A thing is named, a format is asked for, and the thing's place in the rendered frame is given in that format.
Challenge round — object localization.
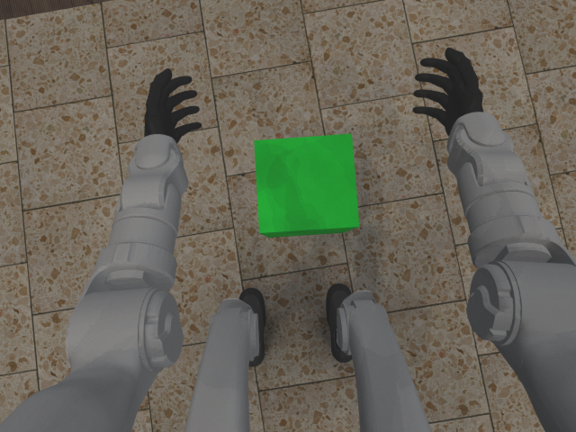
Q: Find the robot right forearm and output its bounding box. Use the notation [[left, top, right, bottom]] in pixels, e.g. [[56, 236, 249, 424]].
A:
[[447, 112, 576, 268]]

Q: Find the right robot hand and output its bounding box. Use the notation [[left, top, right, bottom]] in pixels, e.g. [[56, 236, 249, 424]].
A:
[[412, 48, 483, 136]]

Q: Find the left robot hand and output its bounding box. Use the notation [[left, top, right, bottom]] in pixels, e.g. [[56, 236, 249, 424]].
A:
[[144, 68, 202, 143]]

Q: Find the left robot upper arm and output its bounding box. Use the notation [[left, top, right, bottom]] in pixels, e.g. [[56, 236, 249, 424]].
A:
[[0, 287, 184, 432]]

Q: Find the left robot foot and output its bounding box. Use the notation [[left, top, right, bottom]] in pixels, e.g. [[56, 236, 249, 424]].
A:
[[239, 288, 266, 367]]

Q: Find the carton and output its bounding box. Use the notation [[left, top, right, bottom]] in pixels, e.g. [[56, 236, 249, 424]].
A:
[[254, 134, 359, 238]]

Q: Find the robot left forearm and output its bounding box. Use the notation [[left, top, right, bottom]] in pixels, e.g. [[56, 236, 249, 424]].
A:
[[66, 134, 188, 364]]

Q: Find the left robot shin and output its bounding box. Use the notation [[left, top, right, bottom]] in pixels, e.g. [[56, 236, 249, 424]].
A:
[[209, 298, 255, 357]]

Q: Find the right robot upper arm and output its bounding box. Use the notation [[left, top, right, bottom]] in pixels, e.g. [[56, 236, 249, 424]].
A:
[[466, 260, 576, 432]]

